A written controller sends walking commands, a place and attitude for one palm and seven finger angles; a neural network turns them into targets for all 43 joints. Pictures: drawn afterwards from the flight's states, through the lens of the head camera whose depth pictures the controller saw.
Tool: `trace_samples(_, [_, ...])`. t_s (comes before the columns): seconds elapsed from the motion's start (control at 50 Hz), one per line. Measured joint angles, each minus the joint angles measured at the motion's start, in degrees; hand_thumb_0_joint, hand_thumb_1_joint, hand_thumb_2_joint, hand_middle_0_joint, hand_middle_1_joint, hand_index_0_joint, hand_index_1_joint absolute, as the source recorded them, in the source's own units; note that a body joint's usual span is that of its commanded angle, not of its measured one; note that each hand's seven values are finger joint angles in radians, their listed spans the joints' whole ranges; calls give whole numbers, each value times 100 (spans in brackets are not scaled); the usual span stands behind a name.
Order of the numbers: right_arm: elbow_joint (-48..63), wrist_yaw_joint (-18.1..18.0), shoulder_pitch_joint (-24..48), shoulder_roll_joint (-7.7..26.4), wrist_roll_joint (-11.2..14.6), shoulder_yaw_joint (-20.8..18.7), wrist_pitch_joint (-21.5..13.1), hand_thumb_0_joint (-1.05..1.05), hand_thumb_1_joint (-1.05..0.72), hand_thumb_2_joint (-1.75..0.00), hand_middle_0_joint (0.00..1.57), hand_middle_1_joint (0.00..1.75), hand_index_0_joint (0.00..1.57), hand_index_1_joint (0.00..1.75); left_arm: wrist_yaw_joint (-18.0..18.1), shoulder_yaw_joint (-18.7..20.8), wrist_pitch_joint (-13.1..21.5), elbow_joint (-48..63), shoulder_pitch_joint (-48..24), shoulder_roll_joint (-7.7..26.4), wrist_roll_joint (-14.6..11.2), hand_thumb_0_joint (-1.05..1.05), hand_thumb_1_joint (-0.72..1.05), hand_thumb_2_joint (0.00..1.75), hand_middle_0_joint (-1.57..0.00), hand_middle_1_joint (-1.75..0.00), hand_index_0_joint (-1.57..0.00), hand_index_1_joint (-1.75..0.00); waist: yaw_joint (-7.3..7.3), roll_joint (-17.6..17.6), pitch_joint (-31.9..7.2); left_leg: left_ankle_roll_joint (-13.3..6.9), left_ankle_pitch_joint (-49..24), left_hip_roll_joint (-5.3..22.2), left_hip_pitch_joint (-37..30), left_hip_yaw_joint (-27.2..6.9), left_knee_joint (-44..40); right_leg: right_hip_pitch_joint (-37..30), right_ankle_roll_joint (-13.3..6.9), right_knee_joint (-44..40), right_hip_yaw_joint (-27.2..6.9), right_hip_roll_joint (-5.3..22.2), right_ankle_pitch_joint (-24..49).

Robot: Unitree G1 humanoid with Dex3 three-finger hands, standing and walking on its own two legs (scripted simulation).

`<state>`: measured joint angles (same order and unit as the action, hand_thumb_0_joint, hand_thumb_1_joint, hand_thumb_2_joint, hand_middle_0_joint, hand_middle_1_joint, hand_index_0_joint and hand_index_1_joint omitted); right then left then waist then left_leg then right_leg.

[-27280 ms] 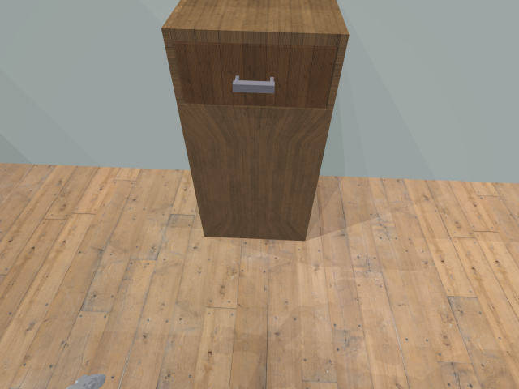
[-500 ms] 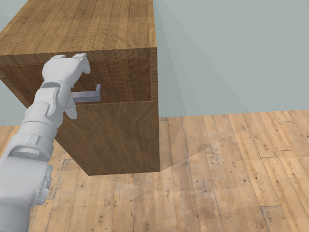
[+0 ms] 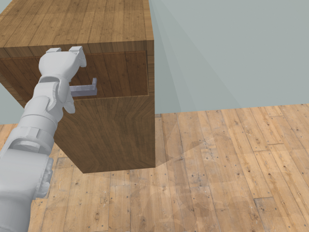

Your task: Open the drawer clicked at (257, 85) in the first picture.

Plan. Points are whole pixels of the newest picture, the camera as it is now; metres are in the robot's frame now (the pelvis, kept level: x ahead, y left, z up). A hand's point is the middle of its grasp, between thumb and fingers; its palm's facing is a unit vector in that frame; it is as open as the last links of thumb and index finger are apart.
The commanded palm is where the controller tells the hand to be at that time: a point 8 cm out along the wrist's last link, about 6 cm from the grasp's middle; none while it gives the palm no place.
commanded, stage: lower the fingers behind the handle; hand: left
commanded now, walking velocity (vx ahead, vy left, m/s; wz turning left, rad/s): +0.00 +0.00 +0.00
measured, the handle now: (78, 86) +0.53 +0.23 +0.06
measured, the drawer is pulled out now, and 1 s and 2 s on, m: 0.00 0.00 0.00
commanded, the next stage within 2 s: lift the fingers back up to retry in 1.08 s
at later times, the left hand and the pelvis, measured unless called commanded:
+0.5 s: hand (70, 81) +0.49 +0.22 +0.12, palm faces +0.05 +0.02 -1.00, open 13.7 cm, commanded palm +0.47 +0.25 +0.10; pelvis -0.02 +0.00 -0.01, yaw +0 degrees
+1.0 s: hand (69, 94) +0.49 +0.24 +0.07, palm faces +0.04 +0.00 -1.00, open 13.5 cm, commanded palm +0.48 +0.24 +0.08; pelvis -0.01 +0.01 -0.02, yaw +0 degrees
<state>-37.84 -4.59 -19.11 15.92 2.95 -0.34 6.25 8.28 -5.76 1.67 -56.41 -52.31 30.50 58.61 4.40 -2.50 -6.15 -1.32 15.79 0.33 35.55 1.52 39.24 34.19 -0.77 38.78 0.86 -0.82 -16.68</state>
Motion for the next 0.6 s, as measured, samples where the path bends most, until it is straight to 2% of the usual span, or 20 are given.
trace_samples(0.32, [72,-9,-15,21,3,54,-69,1,-90,-90,20,30,20,30,129,-182,-202,-154,-312,-41,17,0,-49,30,-34,-127,-30,-134,26,47,-50,-29,28,-16,385,-10,284,371,20,274,13,20,-28])
trace_samples(0.56, [182,-66,46,34,6,105,-82,1,-90,-90,20,30,20,30,-19,-265,-321,-154,-468,86,61,0,-49,30,-33,-125,-28,-135,128,89,-32,-43,36,-10,621,-18,480,607,17,467,17,13,-29])
trace_samples(0.6, [200,-69,60,45,6,112,-86,1,-90,-90,20,30,20,30,-152,-309,-374,-248,-462,134,88,0,-49,30,-32,-125,-27,-134,155,79,-17,-46,43,-8,662,-12,514,650,20,500,10,11,-32])
